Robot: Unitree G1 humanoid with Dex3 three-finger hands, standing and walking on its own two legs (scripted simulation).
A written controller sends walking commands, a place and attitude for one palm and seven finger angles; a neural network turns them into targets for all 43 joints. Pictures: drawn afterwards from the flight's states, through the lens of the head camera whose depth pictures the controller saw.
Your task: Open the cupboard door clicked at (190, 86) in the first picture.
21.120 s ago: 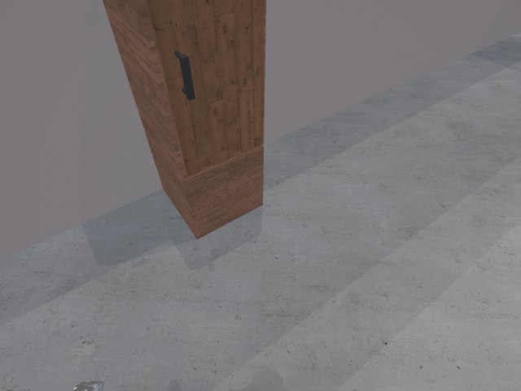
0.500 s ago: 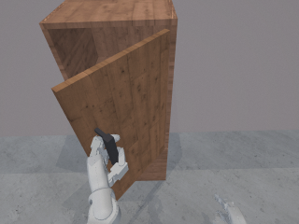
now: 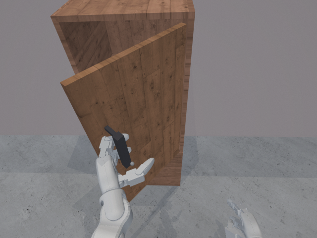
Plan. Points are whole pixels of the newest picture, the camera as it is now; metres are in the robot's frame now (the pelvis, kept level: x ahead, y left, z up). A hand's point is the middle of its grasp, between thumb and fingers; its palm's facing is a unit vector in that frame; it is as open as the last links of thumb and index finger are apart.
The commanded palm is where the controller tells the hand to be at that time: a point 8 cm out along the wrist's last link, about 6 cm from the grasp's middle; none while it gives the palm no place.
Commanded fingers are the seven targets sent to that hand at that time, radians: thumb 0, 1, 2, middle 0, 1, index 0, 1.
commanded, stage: open thumb and fingers to let go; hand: left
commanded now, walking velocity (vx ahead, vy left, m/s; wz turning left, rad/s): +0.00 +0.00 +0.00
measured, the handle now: (118, 147) +0.32 +0.12 +0.08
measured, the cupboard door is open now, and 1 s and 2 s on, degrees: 49 53 52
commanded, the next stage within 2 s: slide the hand sideways off the handle in 0.42 s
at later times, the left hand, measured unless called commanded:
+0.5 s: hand (129, 160) +0.29 +0.09 +0.07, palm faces +0.31 -0.95 -0.02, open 15.0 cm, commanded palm +0.24 +0.12 +0.07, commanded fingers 0.00 -0.50 0.30 -0.15 -0.30 -0.15 -0.30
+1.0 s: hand (130, 180) +0.24 +0.08 +0.08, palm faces -0.09 -1.00 +0.01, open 16.2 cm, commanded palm +0.21 +0.14 +0.07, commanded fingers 0.00 -0.50 0.30 -0.15 -0.30 -0.15 -0.30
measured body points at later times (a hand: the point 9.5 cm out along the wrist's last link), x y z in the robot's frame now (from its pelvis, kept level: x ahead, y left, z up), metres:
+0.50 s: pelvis -0.01 +0.03 -0.01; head -0.01 +0.02 +0.44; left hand +0.26 +0.14 +0.08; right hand +0.17 -0.18 -0.09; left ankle +0.02 +0.16 -0.70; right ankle -0.01 -0.05 -0.70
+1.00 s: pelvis -0.01 +0.05 -0.01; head +0.00 +0.04 +0.44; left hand +0.24 +0.13 +0.08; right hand +0.15 -0.18 -0.09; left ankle +0.02 +0.16 -0.70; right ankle -0.01 -0.05 -0.70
